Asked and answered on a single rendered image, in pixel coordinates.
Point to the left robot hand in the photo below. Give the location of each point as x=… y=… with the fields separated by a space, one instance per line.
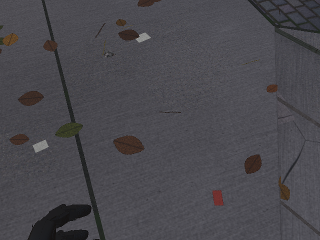
x=45 y=229

